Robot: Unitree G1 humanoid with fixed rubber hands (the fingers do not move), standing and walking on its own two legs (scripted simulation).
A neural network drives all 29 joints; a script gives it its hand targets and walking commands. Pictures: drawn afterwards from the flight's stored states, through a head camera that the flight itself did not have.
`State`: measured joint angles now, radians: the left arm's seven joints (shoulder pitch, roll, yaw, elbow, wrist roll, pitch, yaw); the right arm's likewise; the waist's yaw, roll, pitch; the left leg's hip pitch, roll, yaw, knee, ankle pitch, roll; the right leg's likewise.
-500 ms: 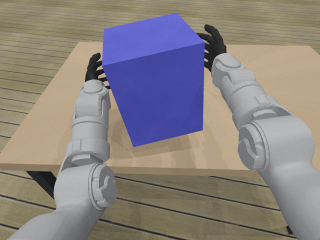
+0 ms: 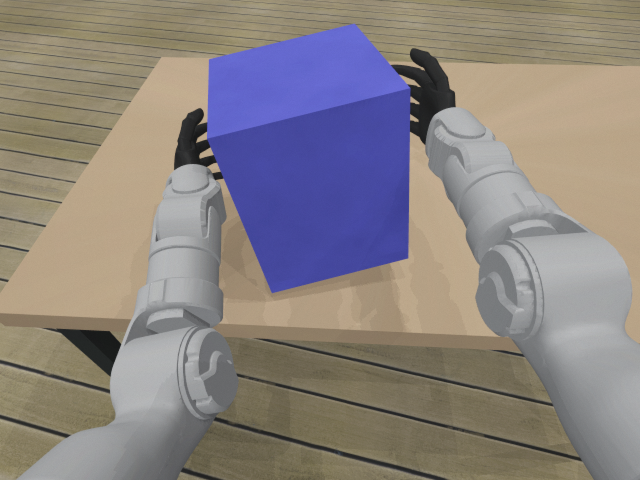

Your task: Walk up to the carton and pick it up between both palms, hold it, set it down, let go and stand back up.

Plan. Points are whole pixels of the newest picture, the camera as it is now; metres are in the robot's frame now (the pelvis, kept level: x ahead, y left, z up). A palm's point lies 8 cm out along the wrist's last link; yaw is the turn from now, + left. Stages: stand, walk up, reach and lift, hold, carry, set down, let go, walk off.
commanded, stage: set down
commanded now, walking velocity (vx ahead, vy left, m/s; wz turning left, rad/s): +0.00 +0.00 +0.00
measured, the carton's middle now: (312, 162) +0.50 +0.05 +0.13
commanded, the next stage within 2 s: none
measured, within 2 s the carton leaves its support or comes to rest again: neither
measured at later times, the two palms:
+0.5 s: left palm (196, 181) +0.42 +0.18 +0.16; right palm (435, 122) +0.48 -0.10 +0.21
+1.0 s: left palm (198, 187) +0.42 +0.18 +0.16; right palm (438, 129) +0.48 -0.10 +0.21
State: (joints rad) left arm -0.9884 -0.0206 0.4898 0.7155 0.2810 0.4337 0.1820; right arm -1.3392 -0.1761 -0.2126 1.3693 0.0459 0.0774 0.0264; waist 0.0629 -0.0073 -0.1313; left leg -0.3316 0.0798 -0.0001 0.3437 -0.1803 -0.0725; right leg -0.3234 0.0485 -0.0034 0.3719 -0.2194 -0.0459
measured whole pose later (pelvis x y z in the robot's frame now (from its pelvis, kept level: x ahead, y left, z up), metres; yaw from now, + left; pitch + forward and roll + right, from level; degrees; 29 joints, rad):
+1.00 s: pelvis -0.01 +0.00 +0.00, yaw +0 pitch +11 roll +0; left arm -0.97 -0.08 0.56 0.72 0.34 0.31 0.19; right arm -1.29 -0.18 -0.32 1.33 -0.05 0.01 0.10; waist 0.07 -0.01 -0.14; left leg -0.38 0.08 0.00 0.34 -0.16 -0.07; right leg -0.37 0.05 0.00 0.38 -0.20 -0.04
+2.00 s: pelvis -0.02 -0.01 +0.00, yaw +0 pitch +12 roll +1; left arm -0.97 -0.11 0.60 0.79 0.29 0.20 0.24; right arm -1.23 -0.20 -0.27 1.21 -0.03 0.03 0.13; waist 0.07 -0.01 -0.11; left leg -0.38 0.08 0.00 0.30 -0.13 -0.07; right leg -0.39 0.05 0.00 0.37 -0.19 -0.05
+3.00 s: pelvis -0.05 -0.01 +0.00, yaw -1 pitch +12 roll -1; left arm -0.58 -0.05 0.26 0.07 0.00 0.65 0.33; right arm -0.88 -0.48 0.17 0.81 0.44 0.22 0.13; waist 0.08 0.01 -0.10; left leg -0.46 0.11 0.00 0.37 -0.11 -0.08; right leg -0.45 0.07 0.00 0.37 -0.13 -0.06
